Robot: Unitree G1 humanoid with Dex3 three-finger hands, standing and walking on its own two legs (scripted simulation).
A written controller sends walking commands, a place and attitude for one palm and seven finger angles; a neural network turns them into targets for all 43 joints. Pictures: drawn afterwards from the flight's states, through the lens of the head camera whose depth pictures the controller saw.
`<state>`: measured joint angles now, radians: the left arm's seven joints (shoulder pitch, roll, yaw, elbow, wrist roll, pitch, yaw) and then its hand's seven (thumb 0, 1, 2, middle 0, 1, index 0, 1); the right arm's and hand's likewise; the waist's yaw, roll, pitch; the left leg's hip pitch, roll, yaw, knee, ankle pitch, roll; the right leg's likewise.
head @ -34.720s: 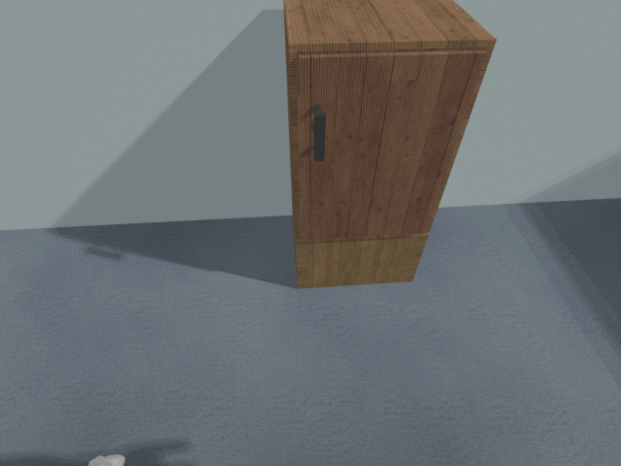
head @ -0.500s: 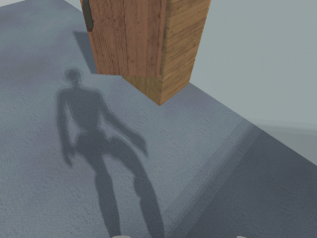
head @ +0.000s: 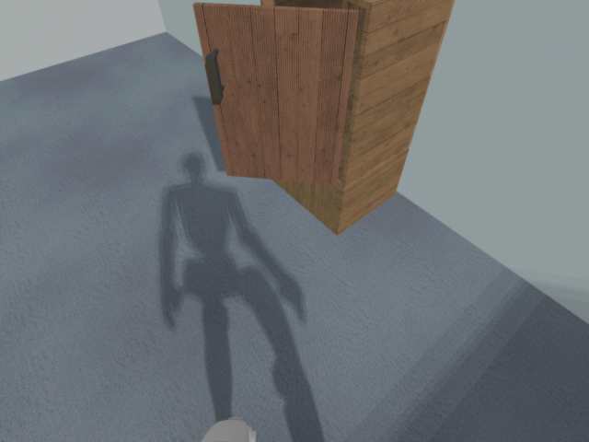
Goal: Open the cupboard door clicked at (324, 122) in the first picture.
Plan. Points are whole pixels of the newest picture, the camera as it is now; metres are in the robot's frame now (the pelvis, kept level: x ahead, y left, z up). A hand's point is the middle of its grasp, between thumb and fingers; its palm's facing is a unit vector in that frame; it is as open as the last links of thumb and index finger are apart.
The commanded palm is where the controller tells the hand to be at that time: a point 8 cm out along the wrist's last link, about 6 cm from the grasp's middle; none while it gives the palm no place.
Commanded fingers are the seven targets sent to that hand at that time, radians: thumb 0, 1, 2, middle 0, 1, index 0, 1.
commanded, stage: take the last steps up to it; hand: left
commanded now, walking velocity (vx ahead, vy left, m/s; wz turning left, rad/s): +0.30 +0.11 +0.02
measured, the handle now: (216, 74) +1.03 +0.29 -0.04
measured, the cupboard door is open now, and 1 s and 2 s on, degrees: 43 43 43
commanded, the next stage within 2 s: come to a stop and stand still in 1.00 s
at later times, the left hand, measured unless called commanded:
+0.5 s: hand (172, 345) +0.29 +0.24 -0.16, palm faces -0.02 -0.98 -0.22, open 7.4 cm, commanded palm none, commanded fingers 0.00 0.90 0.90 -0.20 -0.30 -0.20 -0.30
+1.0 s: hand (168, 342) +0.31 +0.27 -0.20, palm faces +0.02 -0.99 -0.14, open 7.3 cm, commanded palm none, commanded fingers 0.00 0.90 0.90 -0.20 -0.30 -0.20 -0.30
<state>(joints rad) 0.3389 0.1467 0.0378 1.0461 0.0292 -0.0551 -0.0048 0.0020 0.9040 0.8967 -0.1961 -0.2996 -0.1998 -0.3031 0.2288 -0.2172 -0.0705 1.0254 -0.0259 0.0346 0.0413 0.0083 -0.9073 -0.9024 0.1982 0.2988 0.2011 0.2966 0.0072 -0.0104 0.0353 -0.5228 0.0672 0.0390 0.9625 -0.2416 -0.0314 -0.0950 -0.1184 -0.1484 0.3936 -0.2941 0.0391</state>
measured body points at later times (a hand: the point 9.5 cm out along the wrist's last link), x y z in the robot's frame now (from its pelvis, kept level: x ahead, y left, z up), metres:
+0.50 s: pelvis +0.18 +0.06 -0.01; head +0.19 +0.04 +0.44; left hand +0.29 +0.29 -0.14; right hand +0.15 -0.17 -0.18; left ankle +0.14 +0.17 -0.75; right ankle +0.24 -0.04 -0.74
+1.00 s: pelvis +0.37 +0.10 -0.02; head +0.39 +0.12 +0.42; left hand +0.31 +0.32 -0.19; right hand +0.45 -0.14 -0.16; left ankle +0.45 +0.20 -0.75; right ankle +0.26 -0.02 -0.70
